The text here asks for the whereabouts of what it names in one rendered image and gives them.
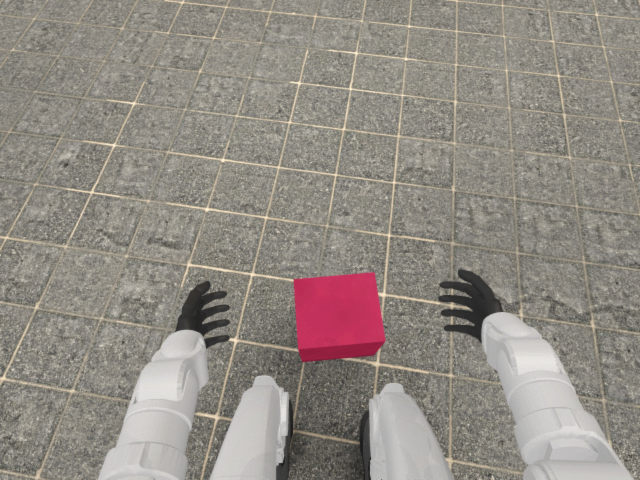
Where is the carton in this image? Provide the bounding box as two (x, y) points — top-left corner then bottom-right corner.
(294, 272), (386, 362)

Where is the right robot foot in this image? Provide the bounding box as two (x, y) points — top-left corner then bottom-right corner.
(360, 410), (382, 480)

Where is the left robot shin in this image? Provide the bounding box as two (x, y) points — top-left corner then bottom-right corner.
(241, 375), (286, 463)

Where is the robot right hand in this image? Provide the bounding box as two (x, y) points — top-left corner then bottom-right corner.
(438, 269), (503, 344)

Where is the right robot upper arm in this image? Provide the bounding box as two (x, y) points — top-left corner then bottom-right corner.
(523, 459), (632, 480)

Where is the robot right forearm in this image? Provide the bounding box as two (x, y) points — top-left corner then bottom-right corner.
(481, 312), (634, 480)

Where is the robot left hand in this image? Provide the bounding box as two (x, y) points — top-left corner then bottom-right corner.
(175, 281), (230, 349)

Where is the robot left forearm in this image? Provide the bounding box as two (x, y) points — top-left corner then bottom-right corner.
(98, 330), (209, 480)

